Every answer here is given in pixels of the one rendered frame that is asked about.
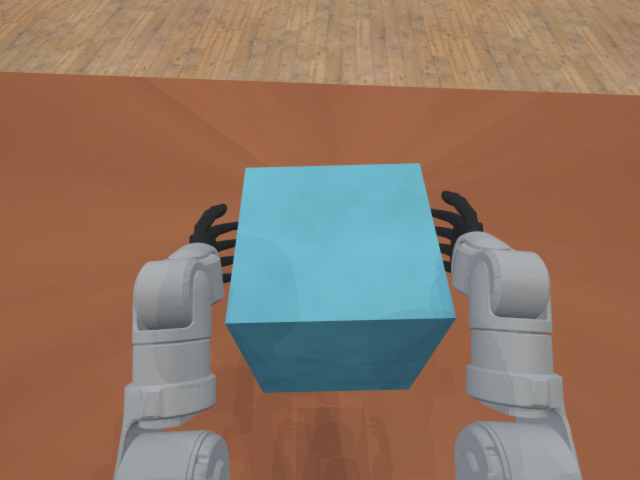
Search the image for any right robot upper arm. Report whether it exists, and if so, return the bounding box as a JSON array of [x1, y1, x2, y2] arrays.
[[454, 421, 581, 480]]

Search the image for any carton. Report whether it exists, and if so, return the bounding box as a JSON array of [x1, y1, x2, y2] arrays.
[[225, 163, 456, 393]]

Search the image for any robot left forearm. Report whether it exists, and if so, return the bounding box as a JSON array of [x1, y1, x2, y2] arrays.
[[113, 243, 225, 480]]

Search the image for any robot right hand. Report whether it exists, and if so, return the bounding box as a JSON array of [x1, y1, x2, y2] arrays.
[[431, 191, 483, 273]]

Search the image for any robot left hand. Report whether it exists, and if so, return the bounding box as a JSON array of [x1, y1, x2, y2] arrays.
[[189, 204, 238, 283]]

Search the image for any robot right forearm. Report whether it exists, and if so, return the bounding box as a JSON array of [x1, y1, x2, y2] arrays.
[[451, 231, 582, 480]]

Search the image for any left robot upper arm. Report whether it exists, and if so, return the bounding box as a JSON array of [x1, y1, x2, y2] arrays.
[[116, 430, 230, 480]]

